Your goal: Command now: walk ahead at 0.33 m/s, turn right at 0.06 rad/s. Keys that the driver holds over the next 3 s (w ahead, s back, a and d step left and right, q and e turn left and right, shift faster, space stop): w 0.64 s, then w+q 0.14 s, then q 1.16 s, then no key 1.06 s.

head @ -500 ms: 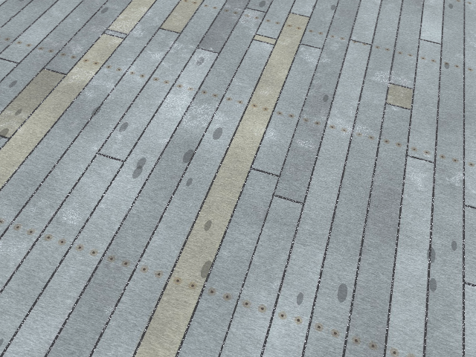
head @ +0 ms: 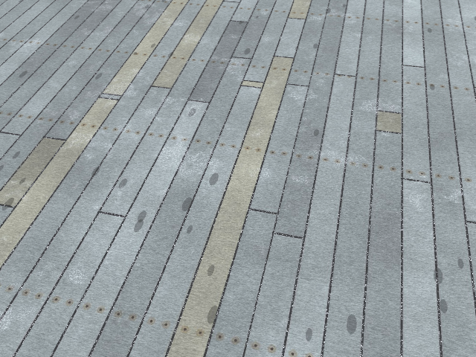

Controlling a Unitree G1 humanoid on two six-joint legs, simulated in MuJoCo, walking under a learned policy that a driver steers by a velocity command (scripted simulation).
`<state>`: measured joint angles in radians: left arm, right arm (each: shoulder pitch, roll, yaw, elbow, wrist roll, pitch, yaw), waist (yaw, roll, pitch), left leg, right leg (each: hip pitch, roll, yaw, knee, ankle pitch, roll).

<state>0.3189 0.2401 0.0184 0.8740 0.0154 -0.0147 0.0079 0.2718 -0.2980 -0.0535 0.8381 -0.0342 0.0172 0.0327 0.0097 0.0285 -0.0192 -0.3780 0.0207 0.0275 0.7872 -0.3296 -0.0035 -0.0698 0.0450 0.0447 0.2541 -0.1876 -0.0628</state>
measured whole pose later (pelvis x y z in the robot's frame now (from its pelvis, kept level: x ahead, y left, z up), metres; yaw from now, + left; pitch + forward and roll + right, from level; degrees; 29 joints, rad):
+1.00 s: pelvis +0.44 +0.00 -0.01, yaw +9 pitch -1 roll +0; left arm 0.33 0.20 0.03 0.98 0.01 -0.09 0.02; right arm 0.17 -0.23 -0.05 0.90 -0.02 0.00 0.03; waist 0.00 0.03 0.09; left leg -0.61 0.06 0.04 0.84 -0.07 0.04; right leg -0.05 0.05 -0.22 0.29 -0.24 -0.09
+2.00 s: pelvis +0.55 -0.02 -0.01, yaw +43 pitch +0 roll +1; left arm 0.21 0.25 0.04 0.75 0.03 0.01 0.03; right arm 0.18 -0.31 -0.09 0.80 -0.01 0.09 0.05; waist 0.01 0.03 0.07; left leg -0.41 -0.03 -0.04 0.93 -0.44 -0.06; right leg -0.18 -0.04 -0.11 0.43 -0.26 -0.03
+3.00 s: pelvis +0.54 -0.03 -0.01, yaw +47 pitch -2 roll +0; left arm 0.25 0.19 0.00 1.08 0.01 0.00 0.03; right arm 0.24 -0.20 0.00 1.14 -0.01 0.01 -0.03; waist -0.01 0.00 0.03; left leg -0.13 -0.03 -0.03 0.36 -0.19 0.01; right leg -0.13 0.02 -0.01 0.38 -0.22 -0.02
